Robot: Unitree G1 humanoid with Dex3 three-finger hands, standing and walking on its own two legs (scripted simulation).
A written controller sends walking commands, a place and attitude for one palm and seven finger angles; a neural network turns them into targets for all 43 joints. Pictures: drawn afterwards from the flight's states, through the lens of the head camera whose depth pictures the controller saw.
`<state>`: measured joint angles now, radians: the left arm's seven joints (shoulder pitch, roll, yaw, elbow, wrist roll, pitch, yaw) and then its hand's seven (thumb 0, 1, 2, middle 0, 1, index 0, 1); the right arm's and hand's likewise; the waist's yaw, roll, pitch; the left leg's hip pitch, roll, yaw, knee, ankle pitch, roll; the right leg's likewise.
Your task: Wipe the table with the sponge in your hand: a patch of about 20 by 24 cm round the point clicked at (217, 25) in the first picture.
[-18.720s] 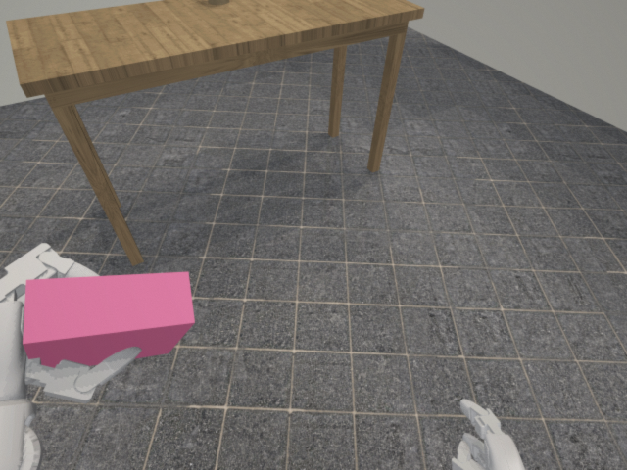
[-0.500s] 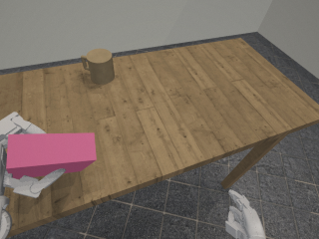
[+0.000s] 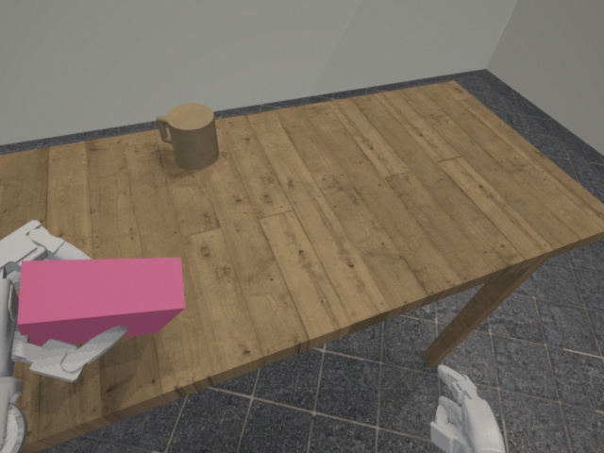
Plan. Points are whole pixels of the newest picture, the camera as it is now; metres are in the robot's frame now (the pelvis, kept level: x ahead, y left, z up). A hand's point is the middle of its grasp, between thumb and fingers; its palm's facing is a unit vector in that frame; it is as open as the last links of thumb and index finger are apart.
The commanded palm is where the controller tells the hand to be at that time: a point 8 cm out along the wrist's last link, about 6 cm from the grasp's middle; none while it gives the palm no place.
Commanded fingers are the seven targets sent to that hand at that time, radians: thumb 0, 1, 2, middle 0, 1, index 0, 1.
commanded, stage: come to a stop and stand still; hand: left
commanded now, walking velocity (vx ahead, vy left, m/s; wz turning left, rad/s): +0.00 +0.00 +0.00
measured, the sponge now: (126, 302) +0.23 +0.21 +0.12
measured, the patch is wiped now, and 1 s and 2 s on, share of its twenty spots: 0.00 0.00 0.00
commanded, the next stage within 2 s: look again from close up in 0.88 s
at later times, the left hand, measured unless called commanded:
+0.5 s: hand (47, 306) +0.21 +0.26 +0.15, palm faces +0.44 -0.82 -0.36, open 9.5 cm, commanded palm +0.15 +0.28 +0.17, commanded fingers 0.00 0.10 1.30 -1.20 -1.60 -1.20 -1.60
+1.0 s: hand (72, 296) +0.22 +0.25 +0.15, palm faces +0.37 -0.85 -0.37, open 9.5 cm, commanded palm +0.16 +0.28 +0.17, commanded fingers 0.00 0.10 1.30 -1.20 -1.60 -1.20 -1.60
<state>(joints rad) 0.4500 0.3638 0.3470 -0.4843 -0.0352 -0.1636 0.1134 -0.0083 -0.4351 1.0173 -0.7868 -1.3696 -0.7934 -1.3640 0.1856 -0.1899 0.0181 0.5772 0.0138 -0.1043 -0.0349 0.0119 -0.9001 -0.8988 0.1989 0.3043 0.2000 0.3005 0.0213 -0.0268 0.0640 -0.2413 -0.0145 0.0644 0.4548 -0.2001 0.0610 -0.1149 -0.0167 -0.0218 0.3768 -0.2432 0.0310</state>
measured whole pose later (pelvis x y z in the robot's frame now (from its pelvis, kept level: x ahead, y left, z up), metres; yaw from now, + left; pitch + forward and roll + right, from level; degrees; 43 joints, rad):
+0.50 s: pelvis -0.01 +0.00 +0.00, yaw +0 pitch -1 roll -2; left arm 0.37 0.37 0.40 -0.41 -0.02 -0.22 0.11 -0.01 -0.44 1.02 -0.79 -1.37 -0.80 -1.36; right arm 0.22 -0.20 0.02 0.60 0.01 -0.16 -0.02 0.01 -0.90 -0.90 0.20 0.30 0.20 0.30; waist 0.04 -0.03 0.07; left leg -0.28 0.00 0.06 0.50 -0.20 0.06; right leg -0.15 0.00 -0.03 0.42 -0.25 0.02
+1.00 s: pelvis +0.00 +0.00 +0.00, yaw +0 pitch -1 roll -2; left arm 0.43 0.36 0.35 -0.49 -0.03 -0.18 0.11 -0.01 -0.44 1.02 -0.79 -1.37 -0.79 -1.37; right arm 0.18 -0.19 0.02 0.59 0.01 -0.13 -0.02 0.01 -0.90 -0.90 0.20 0.30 0.20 0.30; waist 0.03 -0.04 0.08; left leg -0.25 -0.01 0.07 0.46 -0.20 0.06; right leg -0.13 -0.02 -0.01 0.39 -0.25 0.03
